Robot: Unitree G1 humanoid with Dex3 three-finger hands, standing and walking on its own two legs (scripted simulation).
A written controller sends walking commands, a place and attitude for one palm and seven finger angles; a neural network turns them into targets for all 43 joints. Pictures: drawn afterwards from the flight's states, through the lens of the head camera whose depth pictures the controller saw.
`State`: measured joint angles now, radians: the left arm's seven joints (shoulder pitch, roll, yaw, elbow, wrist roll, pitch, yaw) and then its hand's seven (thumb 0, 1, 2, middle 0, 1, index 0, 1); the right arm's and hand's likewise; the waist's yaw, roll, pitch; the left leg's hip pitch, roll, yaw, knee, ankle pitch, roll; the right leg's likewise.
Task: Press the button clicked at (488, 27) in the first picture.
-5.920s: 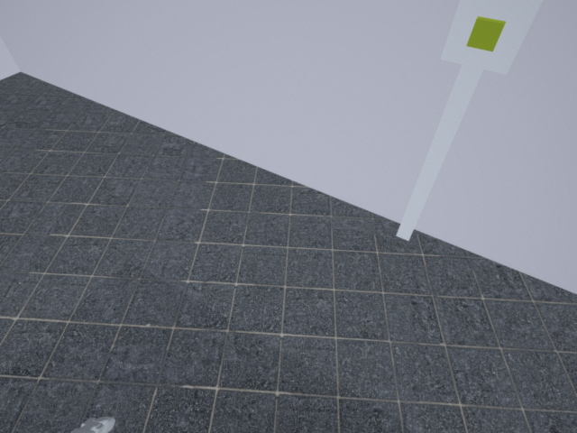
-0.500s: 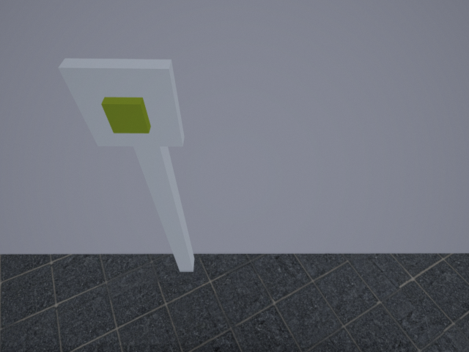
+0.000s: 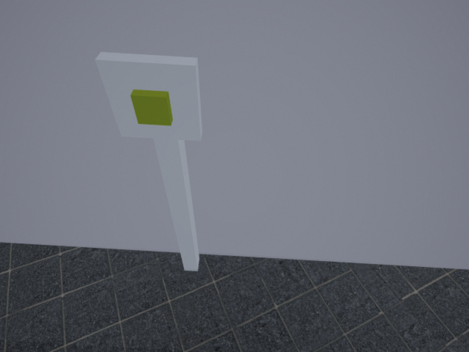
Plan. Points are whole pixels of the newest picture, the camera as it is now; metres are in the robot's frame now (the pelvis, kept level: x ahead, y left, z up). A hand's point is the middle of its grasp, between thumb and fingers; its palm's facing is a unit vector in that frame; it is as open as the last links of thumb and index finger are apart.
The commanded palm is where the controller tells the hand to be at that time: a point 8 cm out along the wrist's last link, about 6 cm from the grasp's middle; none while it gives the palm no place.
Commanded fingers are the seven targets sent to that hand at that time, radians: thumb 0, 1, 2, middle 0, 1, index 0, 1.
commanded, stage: come to a stop and stand still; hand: left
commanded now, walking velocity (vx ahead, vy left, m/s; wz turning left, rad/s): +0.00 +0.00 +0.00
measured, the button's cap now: (153, 107) +0.52 +0.22 +0.13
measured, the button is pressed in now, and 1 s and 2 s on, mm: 0 0 0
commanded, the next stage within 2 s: look again from close up in 0.62 s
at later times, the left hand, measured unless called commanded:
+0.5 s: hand out of the picture +0.01 +0.17 -0.17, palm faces +0.02 -0.99 -0.17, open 7.4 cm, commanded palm none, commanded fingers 0.00 0.90 0.90 -0.20 -0.30 -0.20 -0.30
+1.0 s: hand out of the picture +0.02 +0.17 -0.17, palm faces +0.01 -0.97 -0.23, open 7.4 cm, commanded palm none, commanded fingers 0.00 0.90 0.90 -0.20 -0.30 -0.20 -0.30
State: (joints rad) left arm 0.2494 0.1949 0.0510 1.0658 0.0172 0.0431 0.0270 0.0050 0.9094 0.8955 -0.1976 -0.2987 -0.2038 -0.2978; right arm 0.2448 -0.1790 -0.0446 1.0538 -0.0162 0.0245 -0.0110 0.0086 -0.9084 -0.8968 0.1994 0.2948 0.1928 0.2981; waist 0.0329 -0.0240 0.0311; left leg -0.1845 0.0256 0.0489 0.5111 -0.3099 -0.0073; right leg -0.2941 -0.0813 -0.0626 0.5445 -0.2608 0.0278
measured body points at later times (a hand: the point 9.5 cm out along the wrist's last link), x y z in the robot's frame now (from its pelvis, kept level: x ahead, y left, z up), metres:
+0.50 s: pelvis +0.01 +0.00 +0.01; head +0.01 +0.00 +0.46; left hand +0.01 +0.22 -0.16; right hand +0.00 -0.21 -0.16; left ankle -0.02 +0.12 -0.73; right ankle +0.03 -0.14 -0.73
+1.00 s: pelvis +0.01 +0.00 +0.00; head +0.01 -0.02 +0.45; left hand +0.02 +0.23 -0.15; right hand +0.01 -0.22 -0.17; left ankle -0.02 +0.12 -0.73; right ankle +0.03 -0.14 -0.73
